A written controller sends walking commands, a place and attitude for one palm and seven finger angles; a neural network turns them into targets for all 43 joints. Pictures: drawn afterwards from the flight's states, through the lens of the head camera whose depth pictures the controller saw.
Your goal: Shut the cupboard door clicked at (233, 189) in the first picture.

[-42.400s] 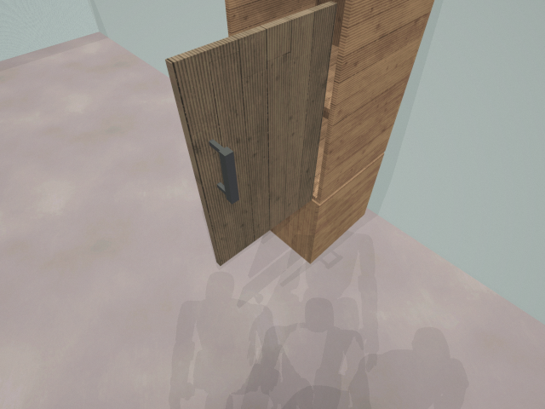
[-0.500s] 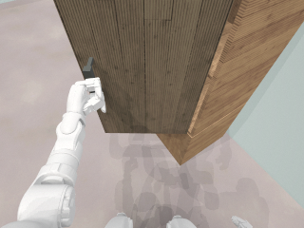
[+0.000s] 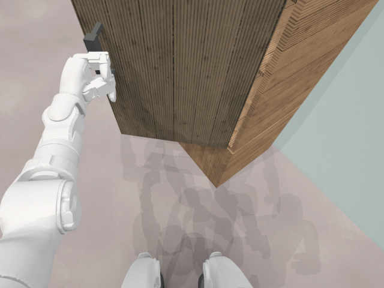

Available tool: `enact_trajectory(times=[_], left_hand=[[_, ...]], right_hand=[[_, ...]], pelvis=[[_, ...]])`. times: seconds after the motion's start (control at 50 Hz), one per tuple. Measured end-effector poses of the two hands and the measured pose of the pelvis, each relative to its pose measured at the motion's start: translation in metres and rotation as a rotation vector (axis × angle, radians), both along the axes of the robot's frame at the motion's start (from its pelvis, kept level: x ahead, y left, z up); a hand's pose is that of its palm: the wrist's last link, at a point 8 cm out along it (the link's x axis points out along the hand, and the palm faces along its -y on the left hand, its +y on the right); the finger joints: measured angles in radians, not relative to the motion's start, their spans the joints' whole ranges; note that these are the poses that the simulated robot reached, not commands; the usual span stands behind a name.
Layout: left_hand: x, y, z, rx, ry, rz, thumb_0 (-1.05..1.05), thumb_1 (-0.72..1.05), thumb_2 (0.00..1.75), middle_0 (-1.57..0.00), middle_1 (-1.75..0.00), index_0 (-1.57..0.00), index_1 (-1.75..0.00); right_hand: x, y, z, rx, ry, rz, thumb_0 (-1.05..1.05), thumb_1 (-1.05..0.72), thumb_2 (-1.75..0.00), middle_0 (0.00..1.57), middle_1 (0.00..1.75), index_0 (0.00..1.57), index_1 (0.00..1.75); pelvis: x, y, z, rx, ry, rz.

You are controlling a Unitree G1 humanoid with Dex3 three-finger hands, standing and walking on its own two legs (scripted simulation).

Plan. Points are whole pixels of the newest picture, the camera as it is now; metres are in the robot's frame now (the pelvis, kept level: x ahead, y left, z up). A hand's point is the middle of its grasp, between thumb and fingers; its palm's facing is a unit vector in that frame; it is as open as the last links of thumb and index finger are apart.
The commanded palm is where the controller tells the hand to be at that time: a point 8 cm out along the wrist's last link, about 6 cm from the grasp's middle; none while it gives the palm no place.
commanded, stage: push the door shut along its arc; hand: left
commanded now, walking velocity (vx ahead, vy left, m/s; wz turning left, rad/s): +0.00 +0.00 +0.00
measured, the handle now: (103, 59) +0.58 +0.15 +0.10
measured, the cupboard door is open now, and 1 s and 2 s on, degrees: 45 34 26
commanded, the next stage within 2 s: pull the fist back off the door in 1.14 s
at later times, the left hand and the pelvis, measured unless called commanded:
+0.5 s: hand (133, 65) +0.55 +0.09 +0.10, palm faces -0.30 -0.95 -0.04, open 3.1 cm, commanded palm +0.57 +0.11 +0.10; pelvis +0.00 +0.01 -0.02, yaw -1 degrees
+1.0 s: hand (147, 50) +0.59 +0.06 +0.11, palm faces -0.37 -0.93 -0.03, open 3.0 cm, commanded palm +0.62 +0.07 +0.10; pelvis +0.00 +0.00 -0.03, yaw -2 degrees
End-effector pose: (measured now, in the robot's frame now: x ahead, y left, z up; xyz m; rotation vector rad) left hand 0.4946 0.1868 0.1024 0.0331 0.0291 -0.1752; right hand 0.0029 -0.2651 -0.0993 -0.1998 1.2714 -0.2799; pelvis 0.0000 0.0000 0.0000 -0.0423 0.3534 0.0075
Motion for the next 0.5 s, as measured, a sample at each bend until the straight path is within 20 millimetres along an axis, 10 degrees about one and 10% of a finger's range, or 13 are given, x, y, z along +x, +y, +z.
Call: enact_trajectory(times=[0.5], left_hand=[[0.055,-0.042,0.004,0.015,0.023,-0.132,0.02,0.9,0.9,-1.3,-1.5,-1.3,-1.5]], right_hand=[[-0.03,0.014,-0.008,-0.016,0.079,-0.022,0.0,-0.91,-0.9,0.2,0.3,0.2,0.3]], pelvis=[[-0.001,0.009,-0.016,-0.025,0.08,-0.002]])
